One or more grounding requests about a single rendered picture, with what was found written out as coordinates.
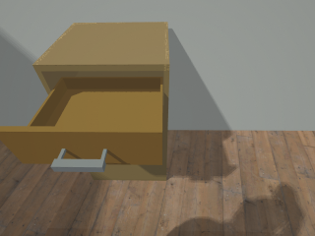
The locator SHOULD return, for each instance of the cabinet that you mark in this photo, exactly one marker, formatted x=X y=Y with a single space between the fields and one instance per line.
x=118 y=49

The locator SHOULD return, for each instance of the drawer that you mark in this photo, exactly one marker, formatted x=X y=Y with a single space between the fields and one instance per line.
x=86 y=115

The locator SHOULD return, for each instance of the handle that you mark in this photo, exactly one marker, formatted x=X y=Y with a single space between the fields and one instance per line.
x=61 y=164

